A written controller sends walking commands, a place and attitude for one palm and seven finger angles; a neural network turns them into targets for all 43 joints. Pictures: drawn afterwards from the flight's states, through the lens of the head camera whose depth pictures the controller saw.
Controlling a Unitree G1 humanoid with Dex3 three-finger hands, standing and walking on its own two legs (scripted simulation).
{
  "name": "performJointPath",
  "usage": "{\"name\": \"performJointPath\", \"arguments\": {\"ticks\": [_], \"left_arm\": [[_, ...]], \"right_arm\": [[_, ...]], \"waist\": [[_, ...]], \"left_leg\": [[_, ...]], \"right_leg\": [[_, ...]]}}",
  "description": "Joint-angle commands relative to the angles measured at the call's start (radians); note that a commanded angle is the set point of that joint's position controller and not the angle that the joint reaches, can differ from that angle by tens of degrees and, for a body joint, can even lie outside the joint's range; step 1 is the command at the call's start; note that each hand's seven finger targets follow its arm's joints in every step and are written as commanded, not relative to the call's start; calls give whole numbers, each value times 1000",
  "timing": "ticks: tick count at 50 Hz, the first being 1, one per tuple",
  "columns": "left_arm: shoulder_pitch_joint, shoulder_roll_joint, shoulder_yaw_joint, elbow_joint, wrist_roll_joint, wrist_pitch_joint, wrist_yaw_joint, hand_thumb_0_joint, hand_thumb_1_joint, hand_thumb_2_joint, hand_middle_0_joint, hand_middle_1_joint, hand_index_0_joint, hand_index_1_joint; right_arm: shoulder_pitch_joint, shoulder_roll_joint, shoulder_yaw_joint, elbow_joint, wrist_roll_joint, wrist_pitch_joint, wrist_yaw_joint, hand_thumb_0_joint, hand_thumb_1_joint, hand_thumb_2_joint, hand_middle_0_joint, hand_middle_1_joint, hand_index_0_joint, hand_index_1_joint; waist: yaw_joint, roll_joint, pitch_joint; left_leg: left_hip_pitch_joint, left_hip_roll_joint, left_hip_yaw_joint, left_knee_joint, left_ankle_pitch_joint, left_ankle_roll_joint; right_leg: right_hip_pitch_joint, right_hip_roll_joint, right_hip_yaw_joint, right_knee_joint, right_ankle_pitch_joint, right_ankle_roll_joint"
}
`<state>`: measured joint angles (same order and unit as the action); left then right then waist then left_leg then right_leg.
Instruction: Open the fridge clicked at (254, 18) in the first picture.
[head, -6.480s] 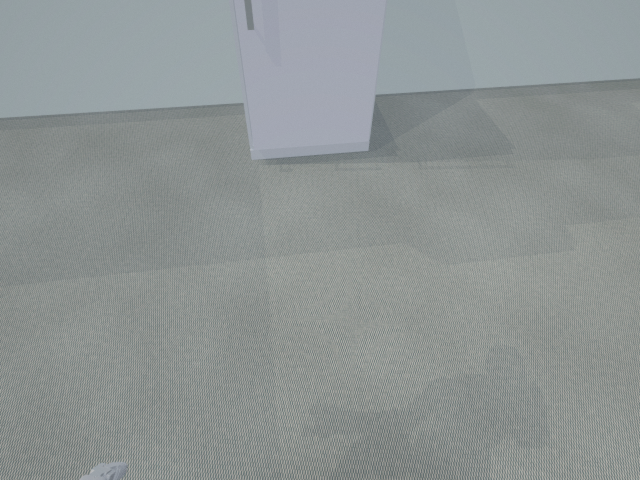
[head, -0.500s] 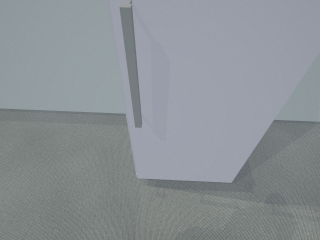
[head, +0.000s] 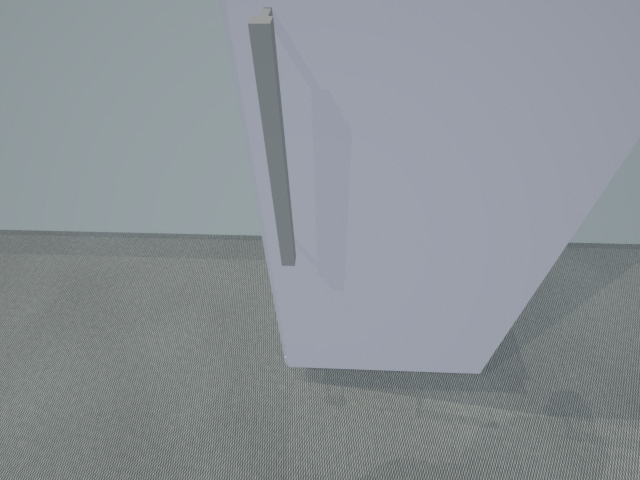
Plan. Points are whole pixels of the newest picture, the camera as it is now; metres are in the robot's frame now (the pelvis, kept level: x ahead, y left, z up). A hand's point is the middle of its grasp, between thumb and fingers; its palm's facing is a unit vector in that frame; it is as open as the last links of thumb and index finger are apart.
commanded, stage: come to a stop and stand still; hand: left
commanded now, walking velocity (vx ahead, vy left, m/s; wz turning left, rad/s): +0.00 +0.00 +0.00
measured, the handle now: (280, 163) +0.54 +0.09 +0.12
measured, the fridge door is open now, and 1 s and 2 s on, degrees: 0 0 0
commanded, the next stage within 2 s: look again from close up in 0.08 s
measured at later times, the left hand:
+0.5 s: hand out of the picture +0.02 +0.17 -0.17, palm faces +0.01 -0.98 -0.22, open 7.4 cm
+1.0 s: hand out of the picture +0.03 +0.17 -0.17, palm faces +0.00 -0.97 -0.23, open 7.4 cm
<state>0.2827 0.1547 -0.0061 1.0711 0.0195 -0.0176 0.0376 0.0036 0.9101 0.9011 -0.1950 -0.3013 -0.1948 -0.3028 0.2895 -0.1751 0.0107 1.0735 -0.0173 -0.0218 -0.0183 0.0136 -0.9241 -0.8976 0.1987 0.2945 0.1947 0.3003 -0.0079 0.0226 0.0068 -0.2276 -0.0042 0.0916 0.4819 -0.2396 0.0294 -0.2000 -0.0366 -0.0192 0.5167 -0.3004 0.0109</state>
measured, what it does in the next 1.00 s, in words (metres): stands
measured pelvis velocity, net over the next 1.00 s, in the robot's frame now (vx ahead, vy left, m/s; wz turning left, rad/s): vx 0.02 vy -0.02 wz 0.00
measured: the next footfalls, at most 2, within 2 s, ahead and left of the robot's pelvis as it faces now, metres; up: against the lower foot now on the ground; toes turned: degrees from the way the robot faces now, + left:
none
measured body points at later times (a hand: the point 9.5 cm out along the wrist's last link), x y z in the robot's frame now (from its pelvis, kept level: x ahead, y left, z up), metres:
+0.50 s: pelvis +0.02 -0.01 +0.00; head +0.03 -0.01 +0.45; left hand +0.02 +0.23 -0.15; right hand +0.05 -0.24 -0.15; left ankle +0.01 +0.10 -0.74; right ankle -0.01 -0.13 -0.74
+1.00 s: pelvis +0.02 -0.02 +0.00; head +0.03 -0.02 +0.45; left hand +0.03 +0.22 -0.15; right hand +0.05 -0.25 -0.15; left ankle +0.01 +0.10 -0.74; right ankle -0.01 -0.13 -0.74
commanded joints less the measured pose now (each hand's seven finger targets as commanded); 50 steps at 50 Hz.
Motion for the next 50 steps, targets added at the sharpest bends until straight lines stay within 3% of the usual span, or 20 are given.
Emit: {"name": "performJointPath", "arguments": {"ticks": [1,17,35,42,48,49,50], "left_arm": [[57,116,21,-34,-3,-16,1,0,900,900,-200,-300,-200,-300],[39,146,23,-16,-2,-17,-2,0,900,900,-200,-300,-200,-300],[28,156,25,-12,-4,-14,-4,0,900,900,-200,-300,-200,-300],[25,165,29,-12,-3,-18,-4,0,900,900,-200,-300,-200,-300],[20,165,28,-11,-4,-15,-5,0,900,900,-200,-300,-200,-300],[114,127,19,22,4,-29,41,0,900,900,-200,-300,-200,-300],[-640,399,198,-1475,-194,-242,22,0,877,890,-202,-315,-202,-315]], "right_arm": [[29,-96,-20,-30,2,-21,-5,0,-900,-900,200,300,200,300],[-25,-120,-25,-4,5,-19,-8,0,-900,-900,200,300,200,300],[-40,-125,-26,12,3,-16,-8,0,-900,-900,200,300,200,300],[-43,-131,-27,16,4,-18,-10,0,-900,-900,200,300,200,300],[-43,-130,-26,20,3,-15,-9,0,-900,-900,200,300,200,300],[-101,-122,-28,-49,14,-17,-6,0,-900,-900,200,300,200,300],[-58,-273,-54,-376,64,-155,-44,0,-900,-900,200,300,200,300]], "waist": [[9,-33,47],[9,-32,8],[13,-25,20],[16,-35,14],[14,-27,24],[36,-45,57],[-73,109,-423]], "left_leg": [[10,109,-122,-106,121,13],[57,114,-110,-92,194,7],[67,117,-112,-114,177,2],[72,119,-107,-109,207,0],[69,119,-109,-121,174,-3],[15,124,-62,113,271,-31],[252,3,-82,-33,351,-2]], "right_leg": [[-33,-60,72,-99,142,-46],[9,-73,78,-116,248,-48],[10,-76,82,-138,223,-50],[27,-80,81,-139,276,-52],[16,-77,86,-152,229,-52],[-10,-136,146,-142,654,-13],[82,-33,34,-41,558,-45]]}}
